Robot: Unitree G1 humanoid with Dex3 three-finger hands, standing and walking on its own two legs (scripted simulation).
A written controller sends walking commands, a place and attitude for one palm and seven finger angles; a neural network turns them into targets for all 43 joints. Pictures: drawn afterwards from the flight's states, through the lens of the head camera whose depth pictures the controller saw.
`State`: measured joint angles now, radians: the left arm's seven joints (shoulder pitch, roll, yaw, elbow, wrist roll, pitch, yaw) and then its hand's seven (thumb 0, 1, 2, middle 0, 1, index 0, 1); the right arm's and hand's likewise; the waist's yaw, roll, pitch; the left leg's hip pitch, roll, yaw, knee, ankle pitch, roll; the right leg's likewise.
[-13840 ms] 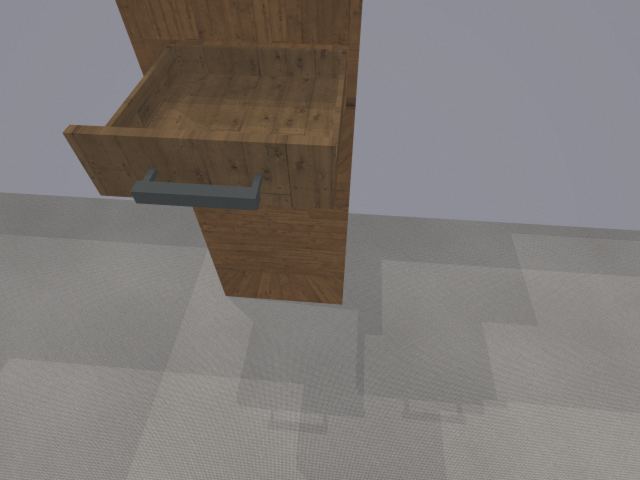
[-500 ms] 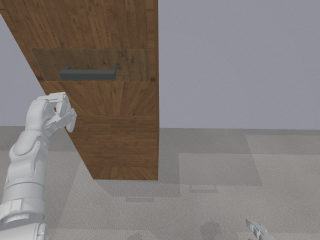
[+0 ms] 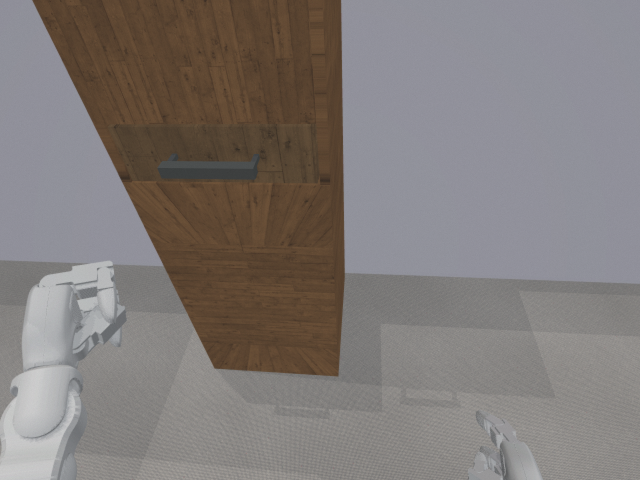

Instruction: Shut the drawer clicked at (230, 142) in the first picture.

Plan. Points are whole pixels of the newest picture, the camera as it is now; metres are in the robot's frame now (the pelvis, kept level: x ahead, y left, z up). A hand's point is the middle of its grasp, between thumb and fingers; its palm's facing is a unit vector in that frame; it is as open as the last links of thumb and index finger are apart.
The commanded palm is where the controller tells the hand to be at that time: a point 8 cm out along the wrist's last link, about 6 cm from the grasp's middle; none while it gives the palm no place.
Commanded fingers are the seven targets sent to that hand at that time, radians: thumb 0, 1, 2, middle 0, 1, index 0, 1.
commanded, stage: draw the hand back to the body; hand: left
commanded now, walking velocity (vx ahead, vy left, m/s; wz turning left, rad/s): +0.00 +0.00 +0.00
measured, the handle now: (211, 164) +0.62 +0.27 +0.09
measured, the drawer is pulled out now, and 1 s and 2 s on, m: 0.00 0.00 0.00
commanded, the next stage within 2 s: step back with the hand held close in 0.38 s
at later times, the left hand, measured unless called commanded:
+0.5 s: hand (86, 363) +0.18 +0.24 +0.16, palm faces +0.43 -0.83 -0.36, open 3.3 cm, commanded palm +0.13 +0.28 +0.17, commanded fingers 0.00 0.90 0.90 -1.40 -1.60 -1.40 -1.60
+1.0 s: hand (40, 400) +0.14 +0.26 +0.15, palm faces +0.33 -0.81 -0.49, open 3.2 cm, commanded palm +0.08 +0.31 +0.17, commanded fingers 0.00 0.90 0.90 -1.40 -1.60 -1.40 -1.60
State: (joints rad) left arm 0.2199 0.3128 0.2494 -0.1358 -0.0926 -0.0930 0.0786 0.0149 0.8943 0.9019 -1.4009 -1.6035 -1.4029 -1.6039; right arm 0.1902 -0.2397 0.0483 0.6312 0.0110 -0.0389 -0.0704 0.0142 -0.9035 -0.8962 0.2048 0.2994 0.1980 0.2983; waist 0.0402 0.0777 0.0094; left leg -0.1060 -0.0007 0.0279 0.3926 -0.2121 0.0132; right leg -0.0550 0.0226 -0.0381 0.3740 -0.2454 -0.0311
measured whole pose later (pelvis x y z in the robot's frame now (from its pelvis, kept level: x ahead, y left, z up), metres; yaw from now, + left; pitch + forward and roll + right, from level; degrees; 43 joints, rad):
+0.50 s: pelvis +0.00 +0.00 +0.00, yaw +1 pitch -6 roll +0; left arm 0.50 0.30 0.27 -0.40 -0.08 -0.11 0.09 0.01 0.89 0.90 -1.40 -1.60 -1.41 -1.60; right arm 0.19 -0.22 0.03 0.62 -0.01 -0.09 -0.08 0.02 -0.90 -0.90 0.20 0.30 0.20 0.30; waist 0.07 0.09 0.02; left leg -0.08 0.00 0.01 0.40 -0.22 0.01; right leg -0.02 0.03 -0.05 0.36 -0.25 -0.04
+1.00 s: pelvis -0.05 +0.03 -0.01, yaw +0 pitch +0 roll -1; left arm 0.63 0.40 0.35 -0.53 -0.06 -0.19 0.12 0.01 0.89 0.90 -1.40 -1.60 -1.40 -1.60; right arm 0.21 -0.24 -0.01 0.54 0.01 0.02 -0.08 0.01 -0.90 -0.90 0.20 0.30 0.20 0.30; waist 0.00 0.04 0.01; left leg -0.31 -0.02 0.04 0.47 -0.17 0.05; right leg -0.26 -0.01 -0.03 0.47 -0.21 0.01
